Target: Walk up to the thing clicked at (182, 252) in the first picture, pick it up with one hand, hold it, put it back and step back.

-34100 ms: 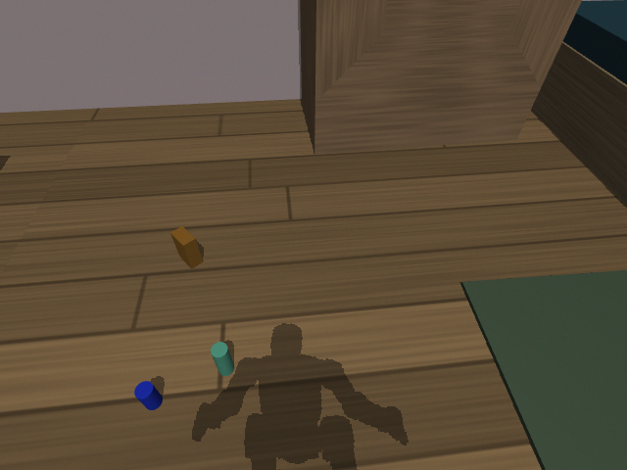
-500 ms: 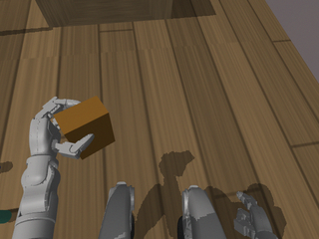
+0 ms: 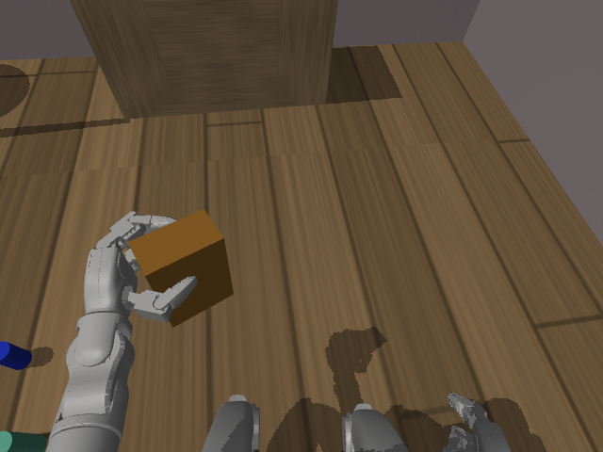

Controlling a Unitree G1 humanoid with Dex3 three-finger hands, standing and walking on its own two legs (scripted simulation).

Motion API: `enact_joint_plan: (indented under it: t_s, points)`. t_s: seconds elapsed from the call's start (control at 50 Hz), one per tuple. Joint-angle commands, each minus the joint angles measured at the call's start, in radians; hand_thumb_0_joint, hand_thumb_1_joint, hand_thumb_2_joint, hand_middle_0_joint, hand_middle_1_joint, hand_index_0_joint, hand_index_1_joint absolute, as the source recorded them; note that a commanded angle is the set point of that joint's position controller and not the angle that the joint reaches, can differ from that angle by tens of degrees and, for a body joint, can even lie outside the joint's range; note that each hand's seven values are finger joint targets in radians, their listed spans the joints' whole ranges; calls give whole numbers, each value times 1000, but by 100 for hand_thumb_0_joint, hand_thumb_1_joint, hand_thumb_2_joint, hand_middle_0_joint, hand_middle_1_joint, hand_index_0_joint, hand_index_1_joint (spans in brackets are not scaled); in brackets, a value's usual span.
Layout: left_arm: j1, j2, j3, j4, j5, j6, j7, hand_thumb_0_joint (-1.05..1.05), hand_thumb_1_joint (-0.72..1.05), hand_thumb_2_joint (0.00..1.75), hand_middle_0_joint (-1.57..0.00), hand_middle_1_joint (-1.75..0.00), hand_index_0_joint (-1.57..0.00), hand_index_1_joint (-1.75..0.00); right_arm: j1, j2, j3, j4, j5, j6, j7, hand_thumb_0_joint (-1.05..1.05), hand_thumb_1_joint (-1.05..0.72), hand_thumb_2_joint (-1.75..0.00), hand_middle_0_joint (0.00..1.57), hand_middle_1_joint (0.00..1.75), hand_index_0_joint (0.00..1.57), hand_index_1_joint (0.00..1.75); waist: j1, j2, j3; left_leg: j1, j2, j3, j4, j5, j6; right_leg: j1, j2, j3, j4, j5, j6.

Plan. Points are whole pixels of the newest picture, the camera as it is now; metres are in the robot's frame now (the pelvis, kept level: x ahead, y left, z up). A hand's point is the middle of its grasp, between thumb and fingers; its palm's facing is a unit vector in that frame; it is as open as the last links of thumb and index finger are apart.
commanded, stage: lift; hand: left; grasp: from the side
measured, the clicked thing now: (187, 271) +0.36 +0.17 +0.00
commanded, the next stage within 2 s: hold in 0.78 s
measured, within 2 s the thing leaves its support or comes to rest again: neither
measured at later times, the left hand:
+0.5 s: hand (163, 254) +0.34 +0.18 +0.08, palm faces +0.14 -0.99 -0.01, open 9.8 cm
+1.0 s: hand (159, 239) +0.35 +0.18 +0.10, palm faces +0.14 -0.99 -0.01, open 9.8 cm
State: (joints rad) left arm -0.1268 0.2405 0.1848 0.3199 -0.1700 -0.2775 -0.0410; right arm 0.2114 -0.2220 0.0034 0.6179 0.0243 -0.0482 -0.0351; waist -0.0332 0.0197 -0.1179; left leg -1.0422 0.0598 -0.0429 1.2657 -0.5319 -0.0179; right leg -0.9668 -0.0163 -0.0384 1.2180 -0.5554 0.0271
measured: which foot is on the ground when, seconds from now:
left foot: down 0.00-1.00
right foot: down 0.00-1.00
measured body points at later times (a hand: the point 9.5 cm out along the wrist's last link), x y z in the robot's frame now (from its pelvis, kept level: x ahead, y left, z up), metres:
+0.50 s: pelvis +0.01 -0.01 +0.04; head +0.08 +0.00 +0.49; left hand +0.33 +0.23 +0.08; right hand +0.15 -0.25 -0.06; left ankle +0.04 +0.13 -0.63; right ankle +0.02 -0.14 -0.63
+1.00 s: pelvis +0.02 -0.01 +0.06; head +0.08 +0.00 +0.51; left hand +0.34 +0.23 +0.10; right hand +0.16 -0.25 -0.05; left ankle +0.04 +0.13 -0.63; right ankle +0.02 -0.14 -0.63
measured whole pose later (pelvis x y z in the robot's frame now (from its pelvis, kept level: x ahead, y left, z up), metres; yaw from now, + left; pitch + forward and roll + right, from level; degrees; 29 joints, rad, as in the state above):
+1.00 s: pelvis +0.02 -0.01 +0.06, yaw +0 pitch +9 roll -2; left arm -0.12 0.19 0.18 0.42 -0.17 -0.34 -0.06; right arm 0.22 -0.22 0.00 0.65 0.01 -0.02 -0.03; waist -0.02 0.01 -0.05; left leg -0.65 0.06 -0.01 0.93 -0.44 -0.03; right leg -0.59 -0.02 -0.03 0.90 -0.46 0.02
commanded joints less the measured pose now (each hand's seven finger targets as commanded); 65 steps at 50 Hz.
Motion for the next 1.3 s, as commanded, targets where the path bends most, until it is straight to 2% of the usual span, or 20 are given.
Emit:
enact_joint_plan:
  t_s: [0.0,0.08,0.24,0.26,0.4,0.42,0.48,0.5,0.52,0.56,0.58,0.68,0.72,0.76,0.86,0.88,0.98,1.08,1.18,1.28]
  points:
    - [-255,128,46,-248,-20,-103,-2,0,19,117,-122,-132,-124,-131,24,-148,-62,-118,-3,-38,-11,0,-92,-90,20,30,20,30,-6,42,-371,364,-31,-3,-238,250,19,191,31,-18,-208,294,-42]
    - [-269,126,56,-251,-25,-119,4,0,25,120,-123,-133,-125,-133,23,-144,-58,-111,-6,-43,-12,0,-92,-90,20,30,20,30,-2,55,-361,411,-30,-4,-280,236,14,208,31,-20,-237,278,-43]
    - [-270,109,32,-220,-22,-135,-3,0,21,121,-121,-133,-122,-133,13,-132,-50,-104,-10,-41,-17,0,-91,-90,20,30,20,30,-3,40,-307,441,-36,19,-329,253,19,293,27,-6,-312,311,-35]
    - [-260,117,48,-198,-21,-134,-2,0,23,121,-121,-133,-122,-133,14,-135,-53,-106,-9,-38,-19,0,-91,-90,20,30,20,30,-2,22,-297,442,-37,23,-337,254,21,310,27,-3,-324,317,-34]
    - [-279,110,46,-200,-23,-145,-6,0,20,121,-119,-132,-121,-132,3,-126,-50,-97,-13,-36,-16,0,-91,-90,20,30,20,30,4,27,-267,464,-41,36,-374,250,21,366,24,5,-375,323,-29]
    - [-285,112,56,-192,-27,-151,-5,0,20,121,-120,-133,-121,-133,4,-127,-51,-99,-14,-35,-15,0,-91,-90,20,30,20,30,-9,14,-267,465,-42,37,-377,252,23,379,24,5,-381,329,-27]
    - [-282,107,52,-199,-23,-158,-2,0,21,122,-120,-133,-122,-134,-2,-123,-49,-95,-16,-36,-14,0,-91,-90,20,30,20,30,4,31,-258,485,-43,39,-392,273,21,390,24,4,-385,347,-29]
    - [-271,107,51,-190,-21,-161,-3,0,20,123,-121,-134,-122,-135,12,-131,-54,-93,-18,-34,-16,0,-92,-90,20,30,20,30,-5,28,-292,511,-41,37,-393,303,20,407,26,2,-381,374,-29]
    - [-282,111,51,-202,-21,-165,-6,0,21,122,-121,-134,-122,-134,4,-132,-53,-90,-16,-32,-15,0,-91,-90,20,30,20,30,3,43,-272,525,-40,34,-405,301,17,395,27,-1,-383,364,-33]
    - [-300,97,28,-201,-21,-167,-17,0,22,123,-121,-134,-122,-135,4,-129,-52,-89,-18,-32,-16,0,-92,-90,20,30,20,30,-13,48,-277,547,-39,35,-405,320,18,401,29,-1,-390,384,-31]
    - [-269,100,48,-177,-27,-166,-17,0,22,124,-122,-135,-123,-135,13,-134,-55,-85,-18,-32,-15,0,-91,-90,20,30,20,30,-10,26,-290,556,-37,28,-410,346,17,422,31,-6,-387,404,-31]
    - [-280,100,46,-170,-28,-167,-18,0,18,124,-123,-136,-124,-137,-8,-125,-50,-87,-17,-27,-13,0,-92,-90,20,30,20,30,3,30,-244,538,-42,42,-425,306,20,440,24,7,-423,376,-26]
    - [-278,83,37,-179,-33,-167,-18,0,17,124,-123,-137,-124,-137,3,-136,-57,-88,-17,-27,-13,0,-92,-90,20,30,20,30,-8,10,-270,569,-39,38,-429,353,20,454,28,1,-419,423,-26]
    - [-268,99,50,-174,-32,-165,-20,0,20,123,-122,-136,-123,-136,11,-134,-55,-82,-17,-20,-13,0,-92,-90,20,30,20,30,1,19,-277,583,-39,38,-429,402,20,476,29,-1,-417,459,-27]
    - [-262,91,52,-136,-29,-162,-23,0,21,126,-124,-138,-125,-139,1,-133,-58,-83,-17,-12,-11,0,-91,-90,20,30,20,30,0,-8,-240,569,-40,44,-445,373,23,489,26,2,-440,446,-24]
    - [-281,106,60,-165,-30,-167,-27,0,22,118,-124,-136,-125,-136,9,-133,-59,-82,-18,-11,-11,0,-92,-90,20,30,20,30,3,8,-252,580,-39,41,-448,387,21,492,28,1,-436,452,-26]
    - [-271,93,50,-174,-31,-166,-22,0,21,116,-121,-133,-123,-133,8,-127,-55,-83,-19,-9,-8,0,-92,-90,20,30,20,30,9,20,-251,607,-39,41,-459,420,19,514,27,-3,-445,470,-26]
    - [-294,86,33,-172,-19,-164,-19,0,21,116,-121,-133,-123,-133,-1,-133,-61,-89,-18,-5,-5,0,-92,-90,20,30,20,30,2,32,-216,615,-39,39,-486,376,15,496,30,-6,-460,426,-30]
    - [-282,86,31,-166,-28,-159,-30,0,19,116,-122,-134,-124,-134,3,-133,-60,-86,-16,-4,-5,0,-92,-90,20,30,20,30,4,25,-240,654,-34,35,-492,433,15,529,31,-10,-468,467,-29]
    - [-294,82,35,-185,-32,-159,-25,0,20,116,-121,-133,-122,-133,-12,-129,-58,-89,-15,-4,0,0,-92,-90,20,30,20,30,12,31,-202,642,-35,34,-519,368,11,524,31,-12,-484,409,-32]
